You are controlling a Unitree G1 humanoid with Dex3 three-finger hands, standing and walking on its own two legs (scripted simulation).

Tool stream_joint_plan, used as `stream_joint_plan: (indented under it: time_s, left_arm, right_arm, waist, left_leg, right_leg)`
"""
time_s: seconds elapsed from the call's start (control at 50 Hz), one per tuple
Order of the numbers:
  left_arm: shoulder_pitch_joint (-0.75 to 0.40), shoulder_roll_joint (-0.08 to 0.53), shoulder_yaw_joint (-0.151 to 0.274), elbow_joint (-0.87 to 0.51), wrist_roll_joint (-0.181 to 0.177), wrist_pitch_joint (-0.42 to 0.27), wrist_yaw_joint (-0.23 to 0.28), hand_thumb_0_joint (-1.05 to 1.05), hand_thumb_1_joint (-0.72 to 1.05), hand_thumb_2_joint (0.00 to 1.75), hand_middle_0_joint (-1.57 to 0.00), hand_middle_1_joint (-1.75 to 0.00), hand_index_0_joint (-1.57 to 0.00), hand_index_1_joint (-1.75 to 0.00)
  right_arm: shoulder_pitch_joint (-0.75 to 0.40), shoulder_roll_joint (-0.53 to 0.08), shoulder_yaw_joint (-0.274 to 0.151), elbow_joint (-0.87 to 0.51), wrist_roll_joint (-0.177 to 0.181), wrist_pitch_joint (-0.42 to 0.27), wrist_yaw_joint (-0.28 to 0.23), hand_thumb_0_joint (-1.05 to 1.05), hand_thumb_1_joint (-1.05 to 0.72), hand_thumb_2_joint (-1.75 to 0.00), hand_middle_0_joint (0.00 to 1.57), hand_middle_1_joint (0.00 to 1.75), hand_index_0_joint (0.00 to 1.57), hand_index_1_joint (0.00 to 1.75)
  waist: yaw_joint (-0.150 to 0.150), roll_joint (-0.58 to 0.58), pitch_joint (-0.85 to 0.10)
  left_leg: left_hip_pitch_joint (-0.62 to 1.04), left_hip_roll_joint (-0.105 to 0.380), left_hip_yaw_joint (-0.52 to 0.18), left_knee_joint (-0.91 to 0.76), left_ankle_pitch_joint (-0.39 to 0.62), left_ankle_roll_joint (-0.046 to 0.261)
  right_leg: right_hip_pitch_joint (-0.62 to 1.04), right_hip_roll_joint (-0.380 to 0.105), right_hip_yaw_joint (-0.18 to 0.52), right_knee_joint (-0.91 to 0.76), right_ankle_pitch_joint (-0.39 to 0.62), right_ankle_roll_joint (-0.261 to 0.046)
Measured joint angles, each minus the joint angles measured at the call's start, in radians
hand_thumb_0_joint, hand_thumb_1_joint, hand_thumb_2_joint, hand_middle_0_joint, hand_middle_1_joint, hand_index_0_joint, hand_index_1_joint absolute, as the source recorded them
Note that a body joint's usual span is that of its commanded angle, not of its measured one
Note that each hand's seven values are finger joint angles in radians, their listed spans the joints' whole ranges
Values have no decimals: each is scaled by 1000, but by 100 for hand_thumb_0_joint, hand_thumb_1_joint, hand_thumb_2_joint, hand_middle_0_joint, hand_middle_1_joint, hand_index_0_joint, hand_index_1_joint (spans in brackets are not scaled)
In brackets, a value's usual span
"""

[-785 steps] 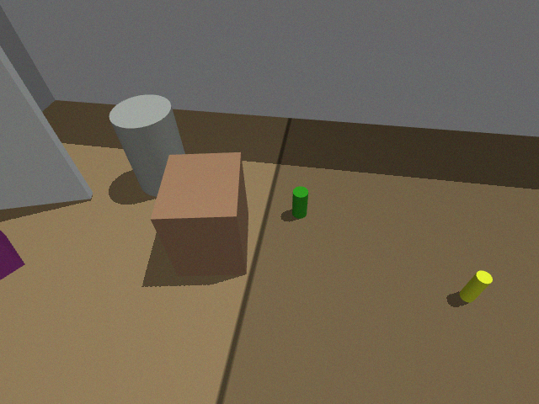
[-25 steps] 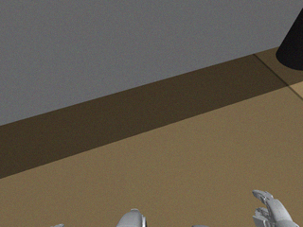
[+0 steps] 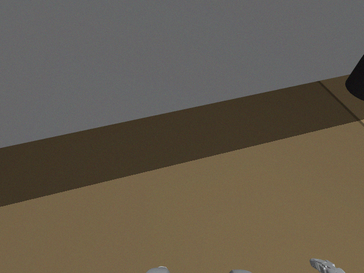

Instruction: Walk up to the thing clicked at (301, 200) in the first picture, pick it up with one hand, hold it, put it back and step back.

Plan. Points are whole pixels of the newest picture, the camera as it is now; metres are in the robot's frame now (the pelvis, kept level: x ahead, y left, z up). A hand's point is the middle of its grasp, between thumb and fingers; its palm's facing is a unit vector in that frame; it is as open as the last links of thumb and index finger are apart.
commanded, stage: walk up
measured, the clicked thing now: out of the picture +0.14 +1.31 -0.67
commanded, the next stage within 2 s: stand in 0.84 s
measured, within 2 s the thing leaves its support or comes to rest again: neither
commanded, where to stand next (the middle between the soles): +0.06 +0.02 m, yaw -3 degrees
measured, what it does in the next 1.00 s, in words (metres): stands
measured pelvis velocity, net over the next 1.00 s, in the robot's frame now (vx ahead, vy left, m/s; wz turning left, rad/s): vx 0.01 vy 0.01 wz -0.03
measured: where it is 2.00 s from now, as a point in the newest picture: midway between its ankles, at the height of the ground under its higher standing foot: outside the picture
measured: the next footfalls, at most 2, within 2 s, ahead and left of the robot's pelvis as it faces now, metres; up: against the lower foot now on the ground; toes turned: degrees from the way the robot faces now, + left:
none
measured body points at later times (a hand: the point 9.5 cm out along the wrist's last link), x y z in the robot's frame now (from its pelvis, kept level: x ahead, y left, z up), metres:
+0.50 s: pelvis +0.01 +0.02 +0.02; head +0.02 +0.02 +0.47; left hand +0.09 +0.33 -0.10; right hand +0.08 -0.28 -0.11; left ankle +0.05 +0.14 -0.72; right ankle +0.01 -0.13 -0.72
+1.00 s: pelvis +0.01 +0.01 +0.03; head +0.01 +0.01 +0.48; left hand +0.10 +0.31 -0.10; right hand +0.09 -0.30 -0.10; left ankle +0.05 +0.14 -0.72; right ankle +0.01 -0.13 -0.72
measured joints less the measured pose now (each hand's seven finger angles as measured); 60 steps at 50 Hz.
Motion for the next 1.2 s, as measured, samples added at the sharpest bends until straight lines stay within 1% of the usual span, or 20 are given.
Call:
stream_joint_plan:
  time_s: [0.04,0.06,0.08,0.1,0.14,0.16,0.18,0.22,0.24,0.32,0.38,0.44,0.58,0.74,0.94,1.2]
  left_arm:
    - [12,-11,-6,9,1,-14,-9,1,90,90,-21,-30,-20,-30]
    - [12,-21,-7,18,3,-20,-12,1,90,90,-21,-30,-20,-30]
    - [7,-37,-8,30,9,-23,-12,1,90,90,-21,-30,-20,-30]
    - [5,-51,-11,40,17,-25,-13,1,90,90,-21,-30,-20,-30]
    - [12,-64,-20,52,30,-27,-19,1,90,90,-21,-30,-20,-30]
    - [13,-68,-24,58,33,-25,-22,1,90,90,-21,-30,-20,-30]
    - [11,-73,-27,66,34,-22,-24,1,90,90,-21,-30,-20,-30]
    - [-8,-80,-30,84,30,-17,-27,1,90,90,-21,-30,-20,-30]
    - [-20,-80,-30,90,25,-17,-28,1,90,90,-21,-30,-20,-30]
    - [-57,-58,-23,107,14,-24,-34,1,90,90,-21,-30,-20,-30]
    - [-81,-39,-20,123,7,-31,-33,1,90,90,-21,-30,-20,-30]
    - [-102,-34,-23,144,4,-32,-32,1,90,90,-21,-30,-20,-30]
    - [-151,-45,-35,179,1,-27,-30,1,90,90,-21,-30,-20,-30]
    - [-191,-64,-40,209,4,-25,-32,1,90,90,-21,-30,-20,-30]
    - [-193,-70,-36,236,9,-19,-37,1,90,90,-21,-30,-20,-30]
    - [-163,-74,-36,254,12,-10,-42,1,90,90,-21,-30,-20,-30]
  right_arm:
    - [-4,7,9,2,3,5,-1,0,-90,-90,21,30,21,30]
    - [-10,5,11,5,6,6,-1,0,-90,-90,21,30,21,30]
    - [-14,0,10,11,10,8,-3,0,-90,-90,21,30,21,30]
    - [-15,-2,10,18,14,11,-4,0,-90,-90,21,30,21,30]
    - [-9,3,10,35,17,14,-6,0,-90,-90,21,30,21,30]
    - [-7,3,10,42,17,12,-5,0,-90,-90,21,30,21,30]
    - [-3,-1,8,48,19,5,-3,0,-90,-90,21,30,21,30]
    - [3,-8,3,62,21,-11,-4,0,-90,-90,21,30,21,30]
    - [4,-8,3,72,20,-17,-6,0,-90,-90,21,30,21,30]
    - [14,9,21,113,11,-21,-6,0,-90,-90,20,30,21,30]
    - [18,22,33,141,10,-24,-6,0,-90,-90,20,30,21,30]
    - [13,24,37,161,12,-29,-8,0,-90,-90,21,30,21,30]
    - [-20,14,33,190,24,-37,-17,0,-90,-90,21,30,21,30]
    - [-58,9,30,215,24,-35,-17,0,-90,-90,20,30,21,30]
    - [-63,15,33,242,14,-47,-17,0,-90,-90,20,30,21,30]
    - [-54,12,33,269,15,-48,-22,0,-90,-90,20,30,21,30]
  waist:
    - [-2,-6,-29]
    - [-4,1,-35]
    - [-9,22,-36]
    - [-11,39,-44]
    - [-3,34,-74]
    - [1,27,-84]
    - [-2,27,-91]
    - [-12,29,-91]
    - [-13,28,-87]
    - [-16,11,-88]
    - [-21,-3,-88]
    - [-28,0,-86]
    - [-35,17,-82]
    - [-35,25,-91]
    - [-36,7,-88]
    - [-36,2,-78]
  left_leg:
    - [-6,7,8,4,0,-11]
    - [-11,14,5,18,-5,-18]
    - [-12,26,-8,32,-10,-23]
    - [-12,33,-21,40,-17,-21]
    - [-15,14,-27,57,-106,-5]
    - [-9,7,-18,59,-133,-1]
    - [6,4,-15,37,-132,4]
    - [24,0,-12,-22,4,-4]
    - [28,0,-7,-33,27,-7]
    - [41,8,-2,-79,31,-10]
    - [58,10,-2,-124,52,-15]
    - [74,12,-2,-157,65,-16]
    - [118,9,2,-221,92,-16]
    - [154,9,4,-275,117,-19]
    - [175,13,7,-325,144,-25]
    - [176,22,6,-342,157,-31]
  right_leg:
    - [32,7,-16,-106,91,-3]
    - [49,16,-21,-155,172,4]
    - [64,29,-33,-173,205,15]
    - [76,39,-44,-188,214,22]
    - [76,33,-36,-199,213,21]
    - [74,26,-26,-202,212,18]
    - [74,22,-23,-207,213,20]
    - [79,14,-22,-220,224,36]
    - [81,14,-17,-228,231,40]
    - [98,26,-6,-294,264,32]
    - [115,27,-6,-342,290,39]
    - [135,28,-7,-383,309,48]
    - [172,23,-5,-435,330,52]
    - [202,23,-3,-478,350,50]
    - [215,26,-1,-515,372,48]
    - [218,34,-1,-538,389,43]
